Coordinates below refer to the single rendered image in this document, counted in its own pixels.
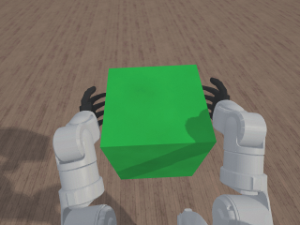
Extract robot right shin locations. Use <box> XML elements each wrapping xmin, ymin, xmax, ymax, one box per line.
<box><xmin>183</xmin><ymin>208</ymin><xmax>192</xmax><ymax>212</ymax></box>

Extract robot left upper arm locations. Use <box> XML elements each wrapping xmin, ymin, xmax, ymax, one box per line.
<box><xmin>64</xmin><ymin>204</ymin><xmax>117</xmax><ymax>225</ymax></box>

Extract right robot thigh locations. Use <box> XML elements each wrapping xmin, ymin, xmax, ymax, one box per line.
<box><xmin>177</xmin><ymin>211</ymin><xmax>208</xmax><ymax>225</ymax></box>

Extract robot right forearm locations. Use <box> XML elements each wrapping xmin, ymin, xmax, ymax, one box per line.
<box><xmin>212</xmin><ymin>99</ymin><xmax>274</xmax><ymax>225</ymax></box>

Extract robot left hand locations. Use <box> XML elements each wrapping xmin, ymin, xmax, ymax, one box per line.
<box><xmin>79</xmin><ymin>86</ymin><xmax>106</xmax><ymax>126</ymax></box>

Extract robot right hand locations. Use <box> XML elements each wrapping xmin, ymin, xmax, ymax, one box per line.
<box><xmin>202</xmin><ymin>77</ymin><xmax>230</xmax><ymax>120</ymax></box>

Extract robot right upper arm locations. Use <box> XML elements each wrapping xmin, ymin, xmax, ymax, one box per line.
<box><xmin>212</xmin><ymin>194</ymin><xmax>273</xmax><ymax>225</ymax></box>

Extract robot left forearm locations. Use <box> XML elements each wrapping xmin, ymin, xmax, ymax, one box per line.
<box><xmin>52</xmin><ymin>111</ymin><xmax>105</xmax><ymax>225</ymax></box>

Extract carton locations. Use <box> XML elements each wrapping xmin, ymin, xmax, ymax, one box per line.
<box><xmin>100</xmin><ymin>65</ymin><xmax>217</xmax><ymax>180</ymax></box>

